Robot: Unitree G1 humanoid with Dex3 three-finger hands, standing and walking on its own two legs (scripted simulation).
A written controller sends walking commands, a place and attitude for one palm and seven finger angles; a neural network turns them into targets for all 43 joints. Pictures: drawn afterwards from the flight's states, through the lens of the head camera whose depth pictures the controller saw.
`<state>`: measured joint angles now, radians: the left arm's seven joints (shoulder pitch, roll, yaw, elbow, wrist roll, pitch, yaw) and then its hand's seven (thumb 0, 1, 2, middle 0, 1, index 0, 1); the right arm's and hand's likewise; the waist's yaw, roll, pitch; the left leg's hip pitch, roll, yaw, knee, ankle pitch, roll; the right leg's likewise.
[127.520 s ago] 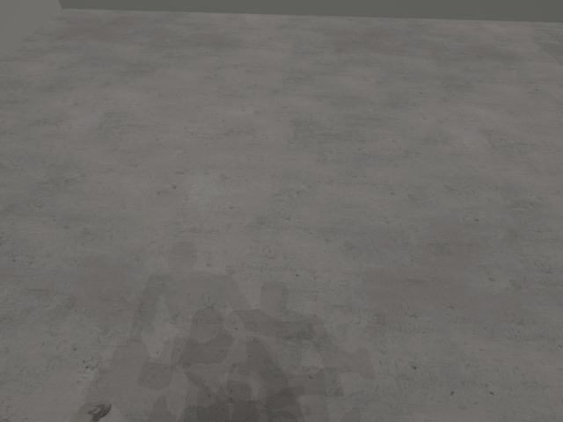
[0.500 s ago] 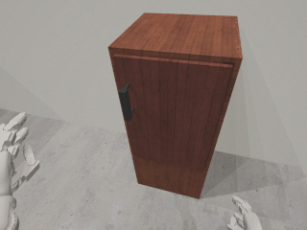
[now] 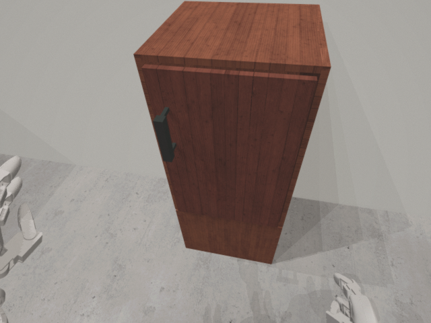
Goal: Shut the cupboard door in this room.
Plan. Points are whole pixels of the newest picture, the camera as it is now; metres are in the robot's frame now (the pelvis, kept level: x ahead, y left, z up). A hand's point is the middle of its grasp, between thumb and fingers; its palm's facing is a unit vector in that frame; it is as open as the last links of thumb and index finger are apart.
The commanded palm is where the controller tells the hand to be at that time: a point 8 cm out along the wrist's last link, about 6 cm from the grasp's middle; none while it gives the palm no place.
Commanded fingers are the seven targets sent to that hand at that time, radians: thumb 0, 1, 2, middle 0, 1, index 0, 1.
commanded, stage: step back with the hand held close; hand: left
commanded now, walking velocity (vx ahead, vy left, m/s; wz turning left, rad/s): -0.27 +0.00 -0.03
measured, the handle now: (167, 134) +0.55 +0.17 +0.03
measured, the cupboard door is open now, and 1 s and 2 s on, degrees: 0 0 0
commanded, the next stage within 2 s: stop stepping back and stand still in 1.18 s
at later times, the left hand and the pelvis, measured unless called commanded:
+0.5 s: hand out of the picture +0.13 +0.28 +0.16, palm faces +0.47 -0.77 -0.44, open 7.4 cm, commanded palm +0.07 +0.31 +0.18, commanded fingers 0.00 0.90 0.90 -0.20 -0.30 -0.20 -0.30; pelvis -0.07 +0.01 -0.01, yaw +0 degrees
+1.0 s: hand out of the picture +0.06 +0.28 +0.17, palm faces +0.47 -0.77 -0.43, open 7.4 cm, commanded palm -0.02 +0.32 +0.18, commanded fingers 0.00 0.90 0.90 -0.20 -0.30 -0.20 -0.30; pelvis -0.14 +0.02 -0.02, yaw +4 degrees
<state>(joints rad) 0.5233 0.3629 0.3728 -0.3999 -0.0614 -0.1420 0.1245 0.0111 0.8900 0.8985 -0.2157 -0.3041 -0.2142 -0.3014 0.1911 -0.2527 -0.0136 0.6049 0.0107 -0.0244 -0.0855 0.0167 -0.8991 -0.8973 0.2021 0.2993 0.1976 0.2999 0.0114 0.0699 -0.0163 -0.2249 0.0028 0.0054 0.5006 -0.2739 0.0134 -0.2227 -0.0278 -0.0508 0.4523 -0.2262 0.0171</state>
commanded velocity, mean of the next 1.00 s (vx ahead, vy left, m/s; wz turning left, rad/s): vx -0.33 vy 0.00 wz -0.03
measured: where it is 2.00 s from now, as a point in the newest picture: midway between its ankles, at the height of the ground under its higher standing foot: outside the picture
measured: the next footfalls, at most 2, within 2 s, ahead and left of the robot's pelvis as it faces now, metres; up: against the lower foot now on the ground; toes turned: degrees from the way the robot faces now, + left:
right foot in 1.22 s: -0.22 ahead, -0.13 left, +0.00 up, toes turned +5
left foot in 1.36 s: -0.07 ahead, +0.11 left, +0.00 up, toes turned +7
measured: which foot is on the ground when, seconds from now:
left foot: down 0.00-1.00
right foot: down 0.00-0.98, up 1.00-1.00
